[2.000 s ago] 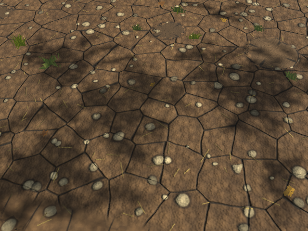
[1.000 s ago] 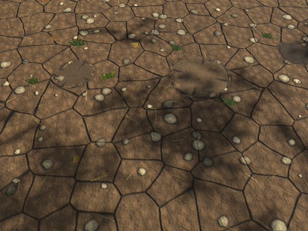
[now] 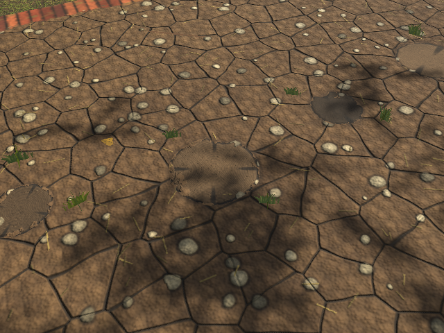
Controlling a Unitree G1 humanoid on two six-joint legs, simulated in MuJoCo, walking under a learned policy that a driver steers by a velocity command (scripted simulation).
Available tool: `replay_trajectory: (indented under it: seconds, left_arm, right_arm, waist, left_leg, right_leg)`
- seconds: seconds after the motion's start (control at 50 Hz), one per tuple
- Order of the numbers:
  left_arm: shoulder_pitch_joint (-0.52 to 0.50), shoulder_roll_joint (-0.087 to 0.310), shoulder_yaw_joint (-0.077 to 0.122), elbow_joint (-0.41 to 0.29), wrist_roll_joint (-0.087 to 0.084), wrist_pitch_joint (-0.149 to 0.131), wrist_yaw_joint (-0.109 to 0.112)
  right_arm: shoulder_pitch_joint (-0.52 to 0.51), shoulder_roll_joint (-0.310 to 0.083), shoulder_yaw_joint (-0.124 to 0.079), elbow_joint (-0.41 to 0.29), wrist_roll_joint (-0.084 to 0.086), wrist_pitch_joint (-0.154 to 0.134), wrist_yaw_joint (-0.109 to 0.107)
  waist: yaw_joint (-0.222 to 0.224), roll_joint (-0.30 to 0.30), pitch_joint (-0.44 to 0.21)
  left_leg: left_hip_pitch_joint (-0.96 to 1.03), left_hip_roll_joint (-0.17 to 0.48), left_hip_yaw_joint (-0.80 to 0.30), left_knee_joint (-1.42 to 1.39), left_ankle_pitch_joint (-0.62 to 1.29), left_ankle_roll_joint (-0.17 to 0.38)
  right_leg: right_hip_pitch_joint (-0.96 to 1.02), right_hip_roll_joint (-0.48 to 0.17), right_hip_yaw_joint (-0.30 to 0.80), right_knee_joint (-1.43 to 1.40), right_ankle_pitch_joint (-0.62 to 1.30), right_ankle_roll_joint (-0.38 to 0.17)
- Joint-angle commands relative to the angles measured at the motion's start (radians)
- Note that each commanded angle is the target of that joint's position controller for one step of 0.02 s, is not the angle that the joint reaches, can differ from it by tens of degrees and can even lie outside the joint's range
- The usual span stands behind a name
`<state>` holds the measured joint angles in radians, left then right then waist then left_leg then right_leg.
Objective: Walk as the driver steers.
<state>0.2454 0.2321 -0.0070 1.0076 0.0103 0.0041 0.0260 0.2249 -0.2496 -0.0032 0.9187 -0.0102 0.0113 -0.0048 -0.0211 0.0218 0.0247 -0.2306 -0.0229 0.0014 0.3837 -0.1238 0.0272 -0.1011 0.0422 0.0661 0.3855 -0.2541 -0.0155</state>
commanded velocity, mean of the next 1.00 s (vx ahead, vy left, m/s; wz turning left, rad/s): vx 0.31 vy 0.00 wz -0.01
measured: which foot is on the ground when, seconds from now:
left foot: down 0.00-0.84, up 0.86-1.00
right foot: down 0.00-0.36, up 0.38-0.82, down 0.84-1.00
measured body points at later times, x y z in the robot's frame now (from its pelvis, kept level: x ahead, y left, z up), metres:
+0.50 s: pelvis +0.12 +0.04 +0.00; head +0.13 +0.06 +0.45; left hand +0.15 +0.30 -0.15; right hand +0.11 -0.22 -0.13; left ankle +0.09 +0.11 -0.74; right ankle +0.06 -0.09 -0.67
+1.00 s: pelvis +0.36 +0.01 -0.01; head +0.40 +0.00 +0.44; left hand +0.43 +0.26 -0.15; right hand +0.38 -0.23 -0.16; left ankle +0.27 +0.13 -0.66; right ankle +0.43 -0.04 -0.74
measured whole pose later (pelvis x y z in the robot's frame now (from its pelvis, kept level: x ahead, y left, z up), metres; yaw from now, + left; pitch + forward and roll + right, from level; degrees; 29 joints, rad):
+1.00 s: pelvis +0.36 +0.01 -0.01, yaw +1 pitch -1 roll +0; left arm 0.18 0.21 0.03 0.99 0.01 -0.08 0.01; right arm 0.28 -0.21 -0.03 1.02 -0.02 -0.05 -0.01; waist -0.02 0.02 0.10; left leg -0.38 0.00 -0.02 1.16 -0.40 0.04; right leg -0.30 0.06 -0.12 0.43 -0.12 -0.11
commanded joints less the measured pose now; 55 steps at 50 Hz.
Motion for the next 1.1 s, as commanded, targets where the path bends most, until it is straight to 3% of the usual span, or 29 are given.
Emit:
replay_trajectory:
  seconds: [0.02, 0.06, 0.12, 0.16, 0.22, 0.28, 0.32, 0.34, 0.36, 0.38, 0.4, 0.42, 0.44, 0.5, 0.56, 0.64, 0.72, 0.76, 0.8, 0.82, 0.84, 0.86, 0.88, 0.9, 0.92, 0.94, 0.98, 1.04, 1.1]
  left_arm:
    - [0.013, 0.110, 0.017, -0.007, -0.002, -0.014, 0.006]
    - [0.020, 0.109, 0.015, 0.008, -0.002, -0.014, 0.007]
    - [0.061, 0.153, 0.033, 0.027, -0.001, -0.006, 0.006]
    - [0.101, 0.187, 0.051, 0.033, 0.002, -0.001, 0.003]
    - [0.106, 0.173, 0.062, 0.034, 0.009, -0.017, 0.000]
    - [0.100, 0.167, 0.070, 0.040, 0.007, -0.044, -0.006]
    - [0.053, 0.169, 0.074, 0.031, -0.003, -0.051, -0.010]
    - [0.043, 0.156, 0.072, 0.025, 0.000, -0.053, -0.012]
    - [0.022, 0.114, 0.059, 0.006, 0.006, -0.062, -0.018]
    - [0.024, 0.036, 0.039, -0.040, 0.002, -0.073, -0.029]
    - [-0.006, 0.116, 0.057, -0.046, 0.028, -0.068, -0.031]
    - [-0.029, 0.114, 0.059, -0.047, 0.024, -0.069, -0.041]
    - [-0.023, 0.091, 0.053, -0.037, 0.015, -0.074, -0.052]
    - [-0.008, 0.074, 0.051, -0.026, 0.028, -0.066, -0.065]
    - [-0.079, 0.065, 0.049, -0.053, 0.026, -0.053, -0.066]
    - [-0.255, 0.039, 0.034, -0.129, 0.021, -0.049, -0.067]
    - [-0.338, 0.034, 0.025, -0.176, 0.010, -0.052, -0.064]
    - [-0.310, 0.053, 0.032, -0.182, 0.009, -0.057, -0.056]
    - [-0.129, 0.076, 0.048, -0.125, 0.014, -0.072, -0.039]
    - [0.030, 0.089, 0.058, -0.069, 0.019, -0.086, -0.030]
    - [0.163, 0.137, 0.074, -0.032, 0.042, -0.097, -0.018]
    - [0.233, 0.241, 0.097, -0.029, 0.066, -0.096, -0.016]
    - [0.219, 0.231, 0.104, -0.029, 0.000, -0.081, -0.027]
    - [0.079, 0.177, 0.090, -0.054, -0.020, -0.078, -0.028]
    - [0.004, 0.092, 0.067, -0.064, -0.016, -0.082, -0.028]
    - [-0.015, 0.050, 0.054, -0.058, -0.010, -0.087, -0.024]
    - [-0.007, 0.018, 0.038, -0.036, -0.004, -0.093, -0.014]
    - [-0.001, 0.055, 0.034, -0.023, 0.009, -0.108, -0.019]
    - [0.013, 0.065, 0.027, -0.014, 0.013, -0.098, -0.018]
  right_arm:
    - [0.022, -0.098, -0.020, -0.001, 0.001, -0.012, -0.004]
    - [0.023, -0.093, -0.018, 0.020, 0.001, -0.011, -0.005]
    - [0.023, -0.100, -0.023, 0.035, -0.006, -0.005, -0.002]
    - [-0.026, -0.075, -0.020, 0.015, -0.019, -0.004, 0.008]
    - [-0.055, -0.082, -0.025, -0.013, -0.025, -0.027, 0.017]
    - [-0.053, -0.091, -0.034, -0.030, -0.014, -0.057, 0.027]
    - [0.055, -0.066, -0.036, 0.000, -0.007, -0.067, 0.028]
    - [0.167, -0.075, -0.046, 0.044, -0.007, -0.071, 0.022]
    - [0.295, -0.133, -0.066, 0.079, -0.018, -0.080, 0.009]
    - [0.431, -0.265, -0.097, 0.107, -0.013, -0.080, 0.005]
    - [0.390, -0.199, -0.081, 0.120, -0.011, -0.069, 0.007]
    - [0.266, -0.150, -0.067, 0.075, -0.014, -0.071, 0.011]
    - [0.190, -0.126, -0.061, 0.051, -0.016, -0.079, 0.014]
    - [0.191, -0.086, -0.043, 0.062, -0.009, -0.102, 0.008]
    - [0.276, -0.078, -0.036, 0.102, -0.001, -0.109, 0.004]
    - [0.301, -0.064, -0.027, 0.121, -0.004, -0.107, 0.000]
    - [0.313, -0.077, -0.028, 0.138, -0.006, -0.109, -0.004]
    - [0.288, -0.085, -0.031, 0.141, -0.007, -0.111, -0.006]
    - [0.253, -0.094, -0.034, 0.142, -0.010, -0.107, -0.012]
    - [0.232, -0.097, -0.035, 0.140, -0.002, -0.102, -0.014]
    - [0.243, -0.079, -0.028, 0.128, 0.011, -0.103, -0.013]
    - [0.375, 0.037, -0.006, 0.114, 0.046, -0.097, -0.011]
    - [0.407, -0.047, -0.035, 0.145, 0.036, -0.084, -0.023]
    - [0.320, -0.055, -0.040, 0.124, 0.015, -0.080, -0.025]
    - [0.241, -0.038, -0.037, 0.107, -0.002, -0.081, -0.021]
    - [0.206, -0.034, -0.042, 0.103, -0.012, -0.074, -0.017]
    - [0.228, -0.001, -0.040, 0.113, -0.027, -0.043, -0.004]
    - [0.236, 0.033, -0.033, 0.126, -0.018, -0.011, -0.006]
    - [0.146, 0.023, -0.027, 0.113, -0.018, 0.006, -0.018]
  waist:
    - [-0.002, -0.052, 0.028]
    - [0.002, -0.040, 0.032]
    - [0.021, -0.083, 0.040]
    - [0.053, -0.147, 0.123]
    - [0.056, -0.153, 0.160]
    - [0.039, -0.140, 0.136]
    - [-0.028, -0.122, 0.108]
    - [-0.069, -0.078, 0.079]
    - [-0.121, 0.069, 0.037]
    - [-0.138, 0.342, -0.037]
    - [-0.087, 0.203, 0.025]
    - [-0.034, 0.071, 0.098]
    - [-0.005, 0.026, 0.109]
    - [0.022, 0.042, 0.064]
    - [0.010, 0.046, 0.061]
    - [-0.017, 0.052, 0.103]
    - [-0.027, 0.071, 0.116]
    - [0.001, 0.068, 0.101]
    - [0.075, 0.070, 0.014]
    - [0.139, 0.054, -0.060]
    - [0.175, 0.024, -0.150]
    - [0.115, -0.205, -0.311]
    - [0.109, -0.130, -0.413]
    - [0.057, -0.082, -0.257]
    - [0.044, -0.061, -0.124]
    - [0.024, -0.047, -0.062]
    - [-0.018, -0.057, -0.047]
    - [-0.056, -0.066, -0.075]
    - [-0.036, -0.109, -0.068]
  left_leg:
    - [0.076, 0.098, -0.115, -0.057, -0.009, 0.015]
    - [0.073, 0.097, -0.114, -0.061, -0.008, 0.010]
    - [0.000, 0.024, -0.053, 0.035, -0.302, 0.022]
    - [-0.157, -0.020, 0.014, 0.175, -0.335, 0.024]
    - [-0.310, 0.048, 0.014, 0.350, -0.278, 0.032]
    - [-0.257, 0.063, 0.031, 0.272, -0.262, 0.040]
    - [-0.007, 0.022, 0.086, 0.116, -0.161, 0.046]
    - [0.173, -0.013, 0.088, 0.061, -0.154, 0.044]
    - [0.338, 0.104, -0.093, -0.051, -0.261, 0.065]
    - [0.468, 0.362, -0.560, -0.239, -0.520, 0.165]
    - [0.361, 0.413, -0.674, -0.272, -0.605, 0.205]
    - [0.270, 0.382, -0.571, -0.259, -0.589, 0.195]
    - [0.215, 0.335, -0.469, -0.268, -0.475, 0.177]
    - [0.220, 0.244, -0.252, -0.271, -0.106, 0.139]
    - [0.272, 0.228, -0.157, -0.248, 0.175, 0.150]
    - [0.239, 0.197, -0.080, -0.255, 0.318, 0.157]
    - [0.240, 0.210, -0.049, -0.253, 0.429, 0.152]
    - [0.280, 0.231, -0.037, -0.205, 0.582, 0.143]
    - [0.319, 0.214, -0.011, 0.011, 0.884, 0.109]
    - [0.286, 0.183, 0.009, 0.199, 0.870, 0.084]
    - [0.123, 0.144, 0.019, 0.426, 0.599, 0.064]
    - [-0.180, -0.021, 0.079, 0.855, -0.247, 0.020]
    - [-0.220, -0.072, -0.056, 1.020, -0.440, 0.025]
    - [-0.258, -0.008, -0.086, 1.007, -0.366, 0.027]
    - [-0.274, 0.025, -0.067, 0.943, -0.320, 0.024]
    - [-0.249, 0.051, -0.066, 0.882, -0.292, 0.022]
    - [-0.132, 0.061, -0.057, 0.774, -0.262, 0.010]
    - [-0.046, 0.048, -0.028, 0.633, -0.227, -0.005]
    - [-0.032, 0.054, 0.000, 0.437, -0.178, -0.008]
  right_leg:
    - [-0.120, -0.115, 0.112, -0.120, 0.016, -0.042]
    - [-0.116, -0.115, 0.109, -0.120, 0.021, -0.045]
    - [-0.124, -0.110, 0.151, -0.151, -0.356, -0.095]
    - [-0.112, -0.209, 0.288, -0.240, -0.561, -0.166]
    - [-0.031, -0.318, 0.374, -0.298, -0.449, -0.230]
    - [0.009, -0.280, 0.271, -0.244, -0.257, -0.210]
    - [-0.117, -0.227, 0.174, -0.167, -0.164, -0.175]
    - [-0.212, -0.184, 0.131, -0.071, -0.112, -0.154]
    - [-0.329, -0.103, 0.029, 0.173, -0.049, -0.117]
    - [-0.538, 0.043, -0.112, 0.493, -0.235, -0.070]
    - [-0.594, 0.002, -0.031, 0.668, -0.290, -0.089]
    - [-0.613, -0.060, -0.003, 0.724, -0.189, -0.105]
    - [-0.585, -0.093, -0.005, 0.715, -0.096, -0.103]
    - [-0.529, -0.119, -0.052, 0.670, 0.033, -0.068]
    - [-0.599, -0.118, -0.096, 0.639, 0.071, -0.036]
    - [-0.607, -0.100, -0.148, 0.444, 0.145, -0.009]
    - [-0.489, -0.064, -0.182, 0.244, 0.208, -0.039]
    - [-0.419, -0.045, -0.181, 0.199, 0.194, -0.075]
    - [-0.244, 0.014, -0.184, 0.168, 0.162, -0.110]
    - [-0.073, 0.024, -0.183, 0.081, 0.256, -0.126]
    - [0.162, -0.096, -0.080, 0.091, 0.382, -0.150]
    - [0.457, -0.453, 0.342, 0.133, 0.802, -0.304]
    - [0.427, -0.490, 0.493, 0.061, 0.921, -0.389]
    - [0.267, -0.445, 0.341, 0.021, 0.845, -0.361]
    - [0.124, -0.390, 0.236, -0.028, 0.812, -0.321]
    - [0.028, -0.341, 0.159, -0.068, 0.786, -0.277]
    - [-0.103, -0.288, 0.056, -0.111, 0.796, -0.233]
    - [-0.175, -0.257, -0.028, -0.117, 0.856, -0.227]
    - [-0.185, -0.231, -0.048, -0.129, 0.676, -0.195]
